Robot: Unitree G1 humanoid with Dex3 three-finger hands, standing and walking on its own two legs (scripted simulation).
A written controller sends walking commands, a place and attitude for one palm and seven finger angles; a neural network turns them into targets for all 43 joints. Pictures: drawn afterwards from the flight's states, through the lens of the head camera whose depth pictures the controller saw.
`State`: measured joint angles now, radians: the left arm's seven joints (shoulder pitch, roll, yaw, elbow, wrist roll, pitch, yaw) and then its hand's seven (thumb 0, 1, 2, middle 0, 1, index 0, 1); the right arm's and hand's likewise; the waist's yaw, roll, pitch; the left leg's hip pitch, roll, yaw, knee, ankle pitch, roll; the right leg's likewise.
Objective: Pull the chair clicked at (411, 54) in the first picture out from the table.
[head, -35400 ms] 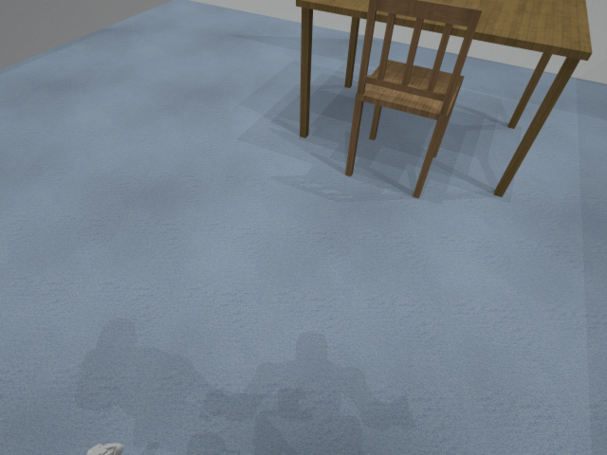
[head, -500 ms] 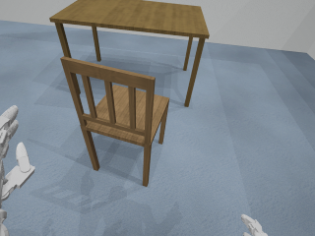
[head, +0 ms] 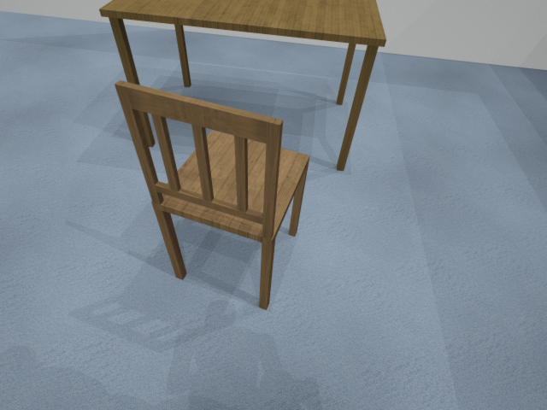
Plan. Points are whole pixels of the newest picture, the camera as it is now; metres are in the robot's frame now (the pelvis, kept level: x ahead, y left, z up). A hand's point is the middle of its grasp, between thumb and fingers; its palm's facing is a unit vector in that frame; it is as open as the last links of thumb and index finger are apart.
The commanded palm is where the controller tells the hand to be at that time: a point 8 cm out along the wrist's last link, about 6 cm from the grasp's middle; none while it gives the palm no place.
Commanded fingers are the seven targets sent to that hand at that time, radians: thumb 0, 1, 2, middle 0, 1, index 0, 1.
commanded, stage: let the arm hang, fingers relaxed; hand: left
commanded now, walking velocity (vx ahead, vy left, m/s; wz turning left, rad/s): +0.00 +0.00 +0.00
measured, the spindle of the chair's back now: (203, 165) +0.69 +0.20 -0.09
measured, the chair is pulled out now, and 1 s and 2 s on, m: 0.64 0.64 0.64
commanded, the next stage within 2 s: look to check the result in 0.80 s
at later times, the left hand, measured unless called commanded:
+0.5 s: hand out of the picture +0.01 +0.18 -0.15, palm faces +0.00 -0.98 -0.20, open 7.4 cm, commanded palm none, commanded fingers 0.00 0.90 0.90 -0.20 -0.30 -0.20 -0.30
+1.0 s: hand out of the picture +0.00 +0.16 -0.16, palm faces +0.01 -0.99 -0.16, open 7.4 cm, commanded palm none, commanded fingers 0.00 0.90 0.90 -0.20 -0.30 -0.20 -0.30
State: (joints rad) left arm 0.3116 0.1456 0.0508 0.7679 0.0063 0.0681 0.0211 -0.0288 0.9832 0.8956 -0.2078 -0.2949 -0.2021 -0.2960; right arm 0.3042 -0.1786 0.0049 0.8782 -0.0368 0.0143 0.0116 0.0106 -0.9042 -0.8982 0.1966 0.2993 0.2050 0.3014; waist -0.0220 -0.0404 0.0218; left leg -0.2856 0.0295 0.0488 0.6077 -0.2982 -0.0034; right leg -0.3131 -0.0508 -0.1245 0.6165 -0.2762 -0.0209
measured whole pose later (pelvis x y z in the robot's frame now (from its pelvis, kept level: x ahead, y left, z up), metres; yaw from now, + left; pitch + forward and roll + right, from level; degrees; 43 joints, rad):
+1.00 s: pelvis +0.02 +0.01 +0.02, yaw -2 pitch -2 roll +0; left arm 0.31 0.10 0.00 1.13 0.01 0.00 0.03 0.00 0.91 0.90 -0.20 -0.29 -0.20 -0.30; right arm 0.35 -0.11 0.00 1.11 -0.02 0.00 -0.03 0.00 -0.91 -0.90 0.19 0.30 0.20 0.30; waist 0.00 0.01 0.04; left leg -0.15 0.03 0.09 0.40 -0.22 0.00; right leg -0.20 -0.04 -0.09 0.42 -0.19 -0.01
